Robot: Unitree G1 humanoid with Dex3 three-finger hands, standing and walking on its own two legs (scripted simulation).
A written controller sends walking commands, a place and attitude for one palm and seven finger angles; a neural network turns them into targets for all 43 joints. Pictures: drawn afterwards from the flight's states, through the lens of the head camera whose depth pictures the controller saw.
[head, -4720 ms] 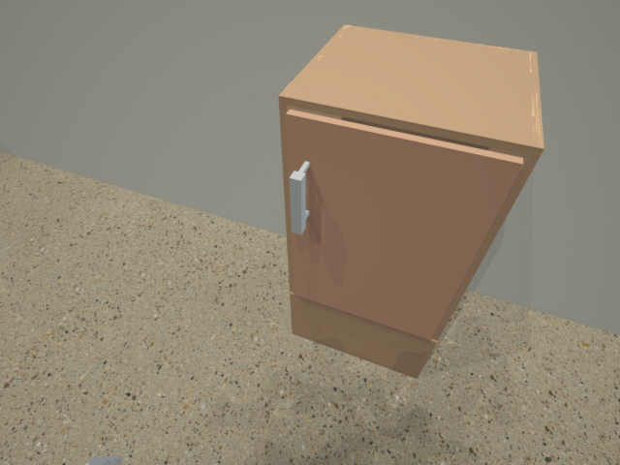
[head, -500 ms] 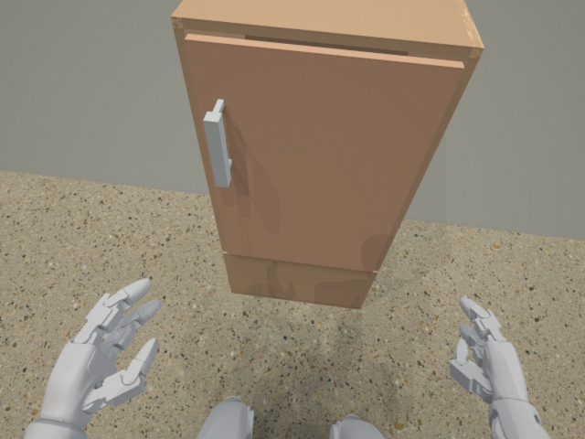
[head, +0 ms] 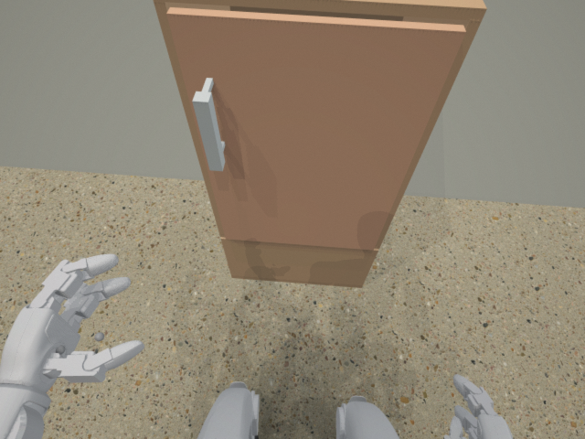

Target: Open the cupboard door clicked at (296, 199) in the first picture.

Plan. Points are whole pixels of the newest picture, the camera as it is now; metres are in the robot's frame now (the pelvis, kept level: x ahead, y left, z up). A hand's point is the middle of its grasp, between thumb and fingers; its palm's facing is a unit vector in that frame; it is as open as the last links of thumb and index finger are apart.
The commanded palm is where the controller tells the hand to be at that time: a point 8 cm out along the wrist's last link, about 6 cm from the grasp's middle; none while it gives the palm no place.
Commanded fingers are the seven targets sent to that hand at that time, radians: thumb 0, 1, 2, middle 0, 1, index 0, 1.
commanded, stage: raise the hand with hooked fingers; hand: left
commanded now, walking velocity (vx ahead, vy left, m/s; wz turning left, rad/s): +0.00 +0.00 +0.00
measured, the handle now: (213, 126) +0.59 +0.17 +0.05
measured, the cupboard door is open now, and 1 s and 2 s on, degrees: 0 0 0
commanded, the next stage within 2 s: move the hooked fingers beside the handle in 1.22 s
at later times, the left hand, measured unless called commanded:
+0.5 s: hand (66, 306) +0.26 +0.29 +0.06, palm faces -0.01 -1.00 -0.06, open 13.8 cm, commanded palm +0.25 +0.33 +0.06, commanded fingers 0.00 -0.50 0.30 -0.30 -1.20 -0.30 -1.20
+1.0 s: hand (79, 278) +0.30 +0.28 +0.06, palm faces -0.03 -1.00 -0.04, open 13.9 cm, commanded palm +0.28 +0.33 +0.07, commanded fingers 0.00 -0.50 0.30 -0.30 -1.20 -0.30 -1.20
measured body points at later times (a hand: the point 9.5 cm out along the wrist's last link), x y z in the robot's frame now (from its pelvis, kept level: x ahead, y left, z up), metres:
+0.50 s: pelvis +0.01 +0.02 +0.01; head +0.08 +0.05 +0.45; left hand +0.26 +0.34 +0.06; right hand +0.20 -0.21 -0.05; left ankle +0.05 +0.12 -0.64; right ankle +0.03 -0.12 -0.64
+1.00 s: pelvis +0.02 +0.01 +0.01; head +0.10 +0.03 +0.45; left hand +0.29 +0.34 +0.06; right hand +0.16 -0.25 -0.06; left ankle +0.05 +0.12 -0.64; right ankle +0.03 -0.12 -0.64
